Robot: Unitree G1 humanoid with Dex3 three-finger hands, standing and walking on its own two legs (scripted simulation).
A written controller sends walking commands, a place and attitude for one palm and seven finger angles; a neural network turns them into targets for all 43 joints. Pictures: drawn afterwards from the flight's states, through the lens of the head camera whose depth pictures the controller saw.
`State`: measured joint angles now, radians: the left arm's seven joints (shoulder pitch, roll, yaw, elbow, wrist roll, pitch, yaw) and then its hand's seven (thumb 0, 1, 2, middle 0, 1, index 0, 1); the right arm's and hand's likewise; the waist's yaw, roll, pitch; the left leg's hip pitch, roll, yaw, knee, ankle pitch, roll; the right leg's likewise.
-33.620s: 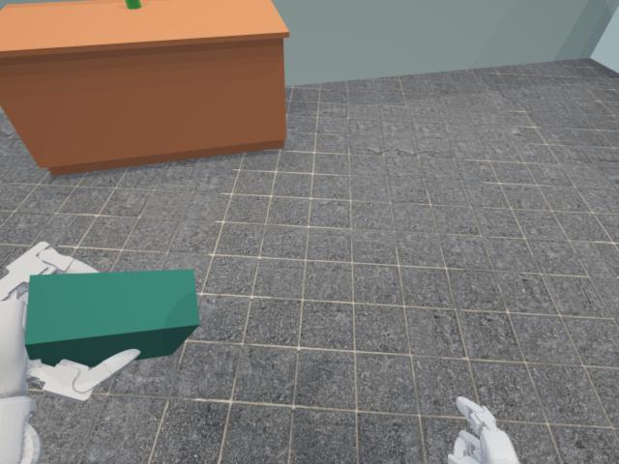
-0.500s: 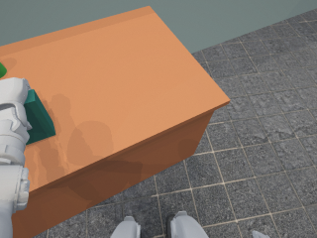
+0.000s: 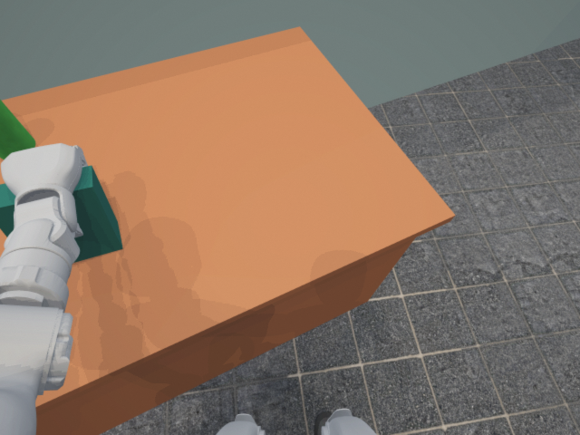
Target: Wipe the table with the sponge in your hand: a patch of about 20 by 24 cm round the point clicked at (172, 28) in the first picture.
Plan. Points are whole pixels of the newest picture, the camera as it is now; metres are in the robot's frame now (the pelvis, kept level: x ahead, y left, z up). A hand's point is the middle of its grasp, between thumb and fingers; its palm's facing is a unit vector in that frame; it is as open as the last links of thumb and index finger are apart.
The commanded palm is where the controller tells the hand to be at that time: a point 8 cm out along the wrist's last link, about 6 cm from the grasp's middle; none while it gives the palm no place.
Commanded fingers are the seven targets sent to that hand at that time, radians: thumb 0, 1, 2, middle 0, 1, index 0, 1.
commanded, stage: slide across to the middle lane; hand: left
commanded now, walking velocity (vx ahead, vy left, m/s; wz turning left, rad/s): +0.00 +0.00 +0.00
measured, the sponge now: (69, 230) +0.41 +0.35 -0.03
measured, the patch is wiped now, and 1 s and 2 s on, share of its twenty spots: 0.35 0.35 0.50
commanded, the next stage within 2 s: wipe back along the middle lane in 0.44 s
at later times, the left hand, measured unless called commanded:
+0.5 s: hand (108, 180) +0.46 +0.28 +0.03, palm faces -0.14 +0.01 -0.99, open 10.1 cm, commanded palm +0.45 +0.24 +0.08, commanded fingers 0.00 0.10 1.30 -1.20 -1.60 -1.20 -1.60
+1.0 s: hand (127, 198) +0.43 +0.24 +0.02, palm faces -0.10 +0.00 -0.99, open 10.1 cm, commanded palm +0.40 +0.22 +0.06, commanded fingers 0.00 0.10 1.30 -1.20 -1.60 -1.20 -1.60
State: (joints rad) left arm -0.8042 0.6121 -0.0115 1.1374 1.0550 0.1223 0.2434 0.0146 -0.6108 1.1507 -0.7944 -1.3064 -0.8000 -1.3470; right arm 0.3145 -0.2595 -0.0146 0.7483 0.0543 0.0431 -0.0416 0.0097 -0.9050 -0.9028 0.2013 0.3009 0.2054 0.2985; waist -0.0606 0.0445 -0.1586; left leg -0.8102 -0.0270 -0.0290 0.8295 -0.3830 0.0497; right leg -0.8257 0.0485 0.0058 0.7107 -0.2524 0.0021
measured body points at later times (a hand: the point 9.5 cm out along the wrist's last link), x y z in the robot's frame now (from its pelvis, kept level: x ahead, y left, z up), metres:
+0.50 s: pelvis +0.03 +0.00 +0.02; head +0.12 +0.01 +0.46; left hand +0.46 +0.27 +0.08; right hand +0.14 -0.24 -0.12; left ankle -0.01 +0.08 -0.70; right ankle +0.04 -0.13 -0.70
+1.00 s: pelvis +0.04 -0.02 +0.03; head +0.09 -0.02 +0.47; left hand +0.44 +0.24 +0.08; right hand +0.14 -0.28 -0.11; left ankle -0.01 +0.08 -0.70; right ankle +0.04 -0.13 -0.70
